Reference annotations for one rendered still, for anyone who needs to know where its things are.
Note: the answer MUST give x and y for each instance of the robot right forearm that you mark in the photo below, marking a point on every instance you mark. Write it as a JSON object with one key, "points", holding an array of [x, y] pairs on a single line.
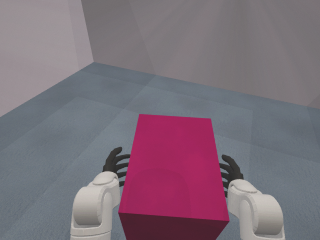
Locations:
{"points": [[260, 215]]}

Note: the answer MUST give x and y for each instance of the robot left forearm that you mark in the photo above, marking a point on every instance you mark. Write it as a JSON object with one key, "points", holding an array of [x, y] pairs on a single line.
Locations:
{"points": [[93, 206]]}

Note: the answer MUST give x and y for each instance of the robot right hand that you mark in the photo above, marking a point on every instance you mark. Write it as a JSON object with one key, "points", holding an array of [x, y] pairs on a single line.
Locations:
{"points": [[233, 170]]}

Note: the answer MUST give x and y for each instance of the carton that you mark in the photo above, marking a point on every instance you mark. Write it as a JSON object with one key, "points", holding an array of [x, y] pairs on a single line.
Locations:
{"points": [[173, 188]]}

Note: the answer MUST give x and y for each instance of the robot left hand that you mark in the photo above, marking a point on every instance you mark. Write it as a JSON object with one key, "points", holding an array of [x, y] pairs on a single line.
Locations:
{"points": [[112, 160]]}

